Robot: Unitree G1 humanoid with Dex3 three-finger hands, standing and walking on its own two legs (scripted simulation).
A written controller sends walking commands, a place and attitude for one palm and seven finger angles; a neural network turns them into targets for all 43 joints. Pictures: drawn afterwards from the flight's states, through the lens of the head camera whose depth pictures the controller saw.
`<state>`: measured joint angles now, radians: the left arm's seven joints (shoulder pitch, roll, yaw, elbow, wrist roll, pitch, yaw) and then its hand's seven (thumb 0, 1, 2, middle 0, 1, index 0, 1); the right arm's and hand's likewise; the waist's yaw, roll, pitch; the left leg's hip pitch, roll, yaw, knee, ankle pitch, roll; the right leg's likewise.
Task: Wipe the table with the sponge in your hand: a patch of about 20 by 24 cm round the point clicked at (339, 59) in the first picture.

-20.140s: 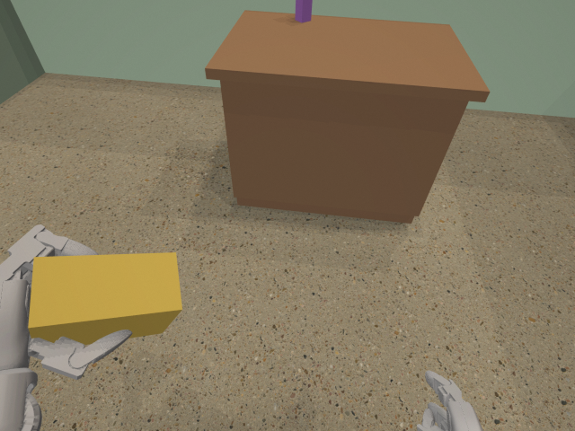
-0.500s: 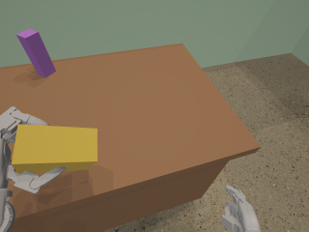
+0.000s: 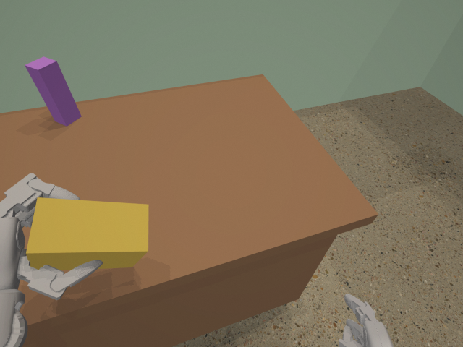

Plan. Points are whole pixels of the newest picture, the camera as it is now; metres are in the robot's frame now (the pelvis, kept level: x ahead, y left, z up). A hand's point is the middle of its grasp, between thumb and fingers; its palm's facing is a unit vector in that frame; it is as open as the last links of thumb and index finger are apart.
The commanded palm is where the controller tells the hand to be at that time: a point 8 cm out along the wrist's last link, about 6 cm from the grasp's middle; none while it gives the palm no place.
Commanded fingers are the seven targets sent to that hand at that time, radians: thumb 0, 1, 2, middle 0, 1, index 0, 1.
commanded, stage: come to a stop and stand still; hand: left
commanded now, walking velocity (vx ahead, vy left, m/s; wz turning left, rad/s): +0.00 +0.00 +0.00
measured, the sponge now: (108, 237) +0.23 +0.20 +0.12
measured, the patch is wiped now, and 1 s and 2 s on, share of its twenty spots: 0.00 0.00 0.00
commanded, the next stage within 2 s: look again from close up in 0.96 s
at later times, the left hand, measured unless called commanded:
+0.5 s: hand (50, 225) +0.23 +0.27 +0.15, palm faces +0.38 -0.84 -0.38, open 10.7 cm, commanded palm +0.17 +0.29 +0.17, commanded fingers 0.00 0.10 1.30 -1.20 -1.60 -1.20 -1.60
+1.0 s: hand (60, 211) +0.25 +0.26 +0.16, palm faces +0.37 -0.85 -0.37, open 10.7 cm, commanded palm +0.19 +0.29 +0.17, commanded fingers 0.00 0.10 1.30 -1.20 -1.60 -1.20 -1.60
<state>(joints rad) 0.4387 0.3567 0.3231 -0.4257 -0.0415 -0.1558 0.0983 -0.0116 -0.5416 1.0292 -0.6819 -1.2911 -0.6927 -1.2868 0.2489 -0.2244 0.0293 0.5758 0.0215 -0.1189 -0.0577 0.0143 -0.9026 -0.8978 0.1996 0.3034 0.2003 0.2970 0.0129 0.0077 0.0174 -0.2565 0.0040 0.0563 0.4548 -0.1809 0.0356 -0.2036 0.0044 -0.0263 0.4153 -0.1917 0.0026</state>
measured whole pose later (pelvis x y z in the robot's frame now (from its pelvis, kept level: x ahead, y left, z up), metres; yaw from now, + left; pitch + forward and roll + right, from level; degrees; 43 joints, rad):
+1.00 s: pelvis +0.04 +0.01 +0.00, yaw +0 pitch +1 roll -1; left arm 0.44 0.37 0.35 -0.47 -0.05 -0.20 0.10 -0.01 -0.54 1.03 -0.68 -1.29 -0.69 -1.29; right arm 0.18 -0.20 0.03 0.56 0.01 -0.12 -0.04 0.01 -0.90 -0.90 0.20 0.30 0.20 0.30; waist 0.03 -0.02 0.05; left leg -0.23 -0.01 0.06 0.44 -0.22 0.05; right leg -0.16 -0.01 -0.02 0.37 -0.22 0.02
